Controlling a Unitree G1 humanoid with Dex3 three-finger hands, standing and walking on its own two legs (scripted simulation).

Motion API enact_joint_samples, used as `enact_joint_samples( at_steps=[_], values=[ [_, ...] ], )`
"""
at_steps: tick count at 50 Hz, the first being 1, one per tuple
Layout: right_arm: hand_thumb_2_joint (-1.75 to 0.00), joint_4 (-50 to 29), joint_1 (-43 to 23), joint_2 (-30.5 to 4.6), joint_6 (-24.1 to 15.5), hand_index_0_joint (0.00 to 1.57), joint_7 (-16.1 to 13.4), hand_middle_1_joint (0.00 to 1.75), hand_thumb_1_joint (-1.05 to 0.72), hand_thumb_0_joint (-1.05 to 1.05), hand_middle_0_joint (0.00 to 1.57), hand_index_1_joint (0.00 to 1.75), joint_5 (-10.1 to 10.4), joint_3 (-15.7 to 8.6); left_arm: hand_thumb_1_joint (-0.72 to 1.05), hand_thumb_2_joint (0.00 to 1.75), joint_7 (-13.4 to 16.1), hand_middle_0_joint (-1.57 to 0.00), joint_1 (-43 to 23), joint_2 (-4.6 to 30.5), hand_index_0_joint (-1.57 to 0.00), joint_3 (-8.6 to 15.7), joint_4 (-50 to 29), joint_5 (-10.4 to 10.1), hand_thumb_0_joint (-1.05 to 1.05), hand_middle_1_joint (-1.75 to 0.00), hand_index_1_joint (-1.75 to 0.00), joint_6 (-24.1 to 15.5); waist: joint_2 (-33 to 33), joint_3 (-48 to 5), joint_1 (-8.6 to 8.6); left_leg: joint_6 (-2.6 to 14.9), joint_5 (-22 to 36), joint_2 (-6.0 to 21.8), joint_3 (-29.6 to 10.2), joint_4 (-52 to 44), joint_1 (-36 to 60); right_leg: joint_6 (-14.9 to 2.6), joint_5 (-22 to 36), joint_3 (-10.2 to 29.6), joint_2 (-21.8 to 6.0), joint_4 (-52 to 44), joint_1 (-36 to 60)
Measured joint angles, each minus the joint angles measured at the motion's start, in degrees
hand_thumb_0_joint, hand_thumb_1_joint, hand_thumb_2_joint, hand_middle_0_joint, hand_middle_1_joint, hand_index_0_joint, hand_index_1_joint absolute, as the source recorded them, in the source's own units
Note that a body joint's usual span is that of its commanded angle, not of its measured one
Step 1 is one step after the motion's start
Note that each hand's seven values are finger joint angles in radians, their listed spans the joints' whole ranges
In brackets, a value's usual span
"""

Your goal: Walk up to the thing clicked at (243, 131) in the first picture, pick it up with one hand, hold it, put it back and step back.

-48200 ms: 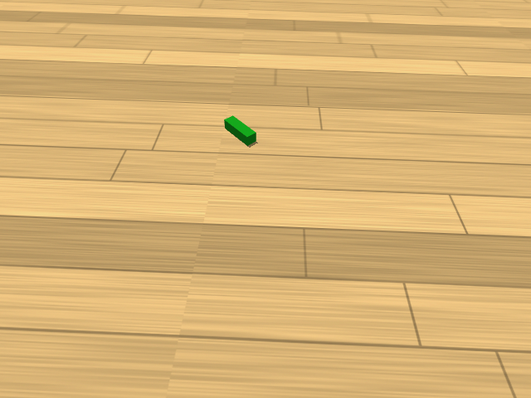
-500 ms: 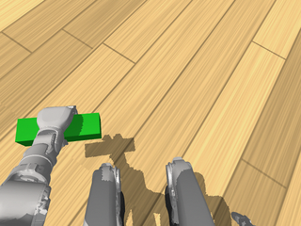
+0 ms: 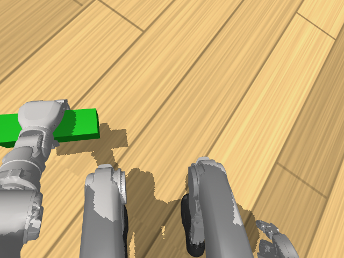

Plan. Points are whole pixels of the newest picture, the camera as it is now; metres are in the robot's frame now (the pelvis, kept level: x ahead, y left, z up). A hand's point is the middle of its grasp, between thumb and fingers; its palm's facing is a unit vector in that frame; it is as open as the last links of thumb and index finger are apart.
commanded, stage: crouch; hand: left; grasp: from above
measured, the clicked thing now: (52, 127) +0.42 +0.28 -0.20
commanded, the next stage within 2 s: lower in 0.56 s
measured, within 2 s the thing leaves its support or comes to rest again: rests again in 1.64 s
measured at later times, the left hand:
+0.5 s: hand (59, 130) +0.42 +0.28 -0.23, palm faces -0.47 -0.04 -0.88, open 10.0 cm
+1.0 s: hand (64, 134) +0.43 +0.28 -0.28, palm faces -0.48 -0.06 -0.87, open 10.0 cm
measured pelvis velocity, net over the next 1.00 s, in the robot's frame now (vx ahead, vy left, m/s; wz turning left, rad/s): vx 0.00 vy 0.00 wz -0.05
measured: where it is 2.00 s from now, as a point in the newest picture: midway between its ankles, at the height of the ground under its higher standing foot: (156, 240)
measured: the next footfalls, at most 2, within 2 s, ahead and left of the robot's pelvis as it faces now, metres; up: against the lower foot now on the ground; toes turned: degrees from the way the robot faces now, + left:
none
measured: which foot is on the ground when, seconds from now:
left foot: down 0.00-1.00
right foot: down 0.00-1.00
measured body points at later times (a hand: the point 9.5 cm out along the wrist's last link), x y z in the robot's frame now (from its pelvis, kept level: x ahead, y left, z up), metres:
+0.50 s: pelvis -0.01 +0.00 -0.06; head +0.22 +0.05 +0.32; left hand +0.45 +0.27 -0.18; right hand +0.05 -0.28 -0.18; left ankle +0.07 +0.12 -0.38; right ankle +0.09 -0.14 -0.38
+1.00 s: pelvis +0.00 +0.00 -0.09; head +0.24 +0.06 +0.28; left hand +0.45 +0.28 -0.23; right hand +0.05 -0.28 -0.20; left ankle +0.07 +0.12 -0.38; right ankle +0.09 -0.14 -0.38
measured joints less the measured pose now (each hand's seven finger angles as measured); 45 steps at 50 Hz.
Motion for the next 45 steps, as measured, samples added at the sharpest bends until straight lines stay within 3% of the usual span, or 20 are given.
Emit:
enact_joint_samples(
  at_steps=[18, 45],
  values=[
    [-0.89, 1.79, 1.54, 0.2, 0.07, 0.2, 1.47, 0.3, -0.9, 0.0, 0.2, 0.29, -1.24, 1.96, -0.03, 0.65, 0.58, -0.62, -4.61, 3.82, -0.65, 1.44, 7.0, 1.33, -0.01, -0.73, -0.67, -2.47, -0.35, 2.81, -2.06, -0.01, 0.78, -0.19, -0.67, 8.54, -7.24, 0.13, 0.84, 0.02, 0.6, 8.19, -7.01],
    [-0.89, 2.15, -0.39, -0.93, -1.1, 0.2, 2.68, 0.3, -0.9, 0.0, 0.2, 0.29, -3.21, 4.71, -0.04, 0.65, 3.56, -0.63, -7.44, 7.96, -0.66, 3.0, 14.17, 3.36, -0.01, -0.71, -0.66, -5.54, -1.98, 5.61, -3.27, -0.8, -0.24, -0.4, -2.65, 15.29, -11.93, 0.28, 0.35, -1.21, 1.22, 14.19, -11.55]
  ],
)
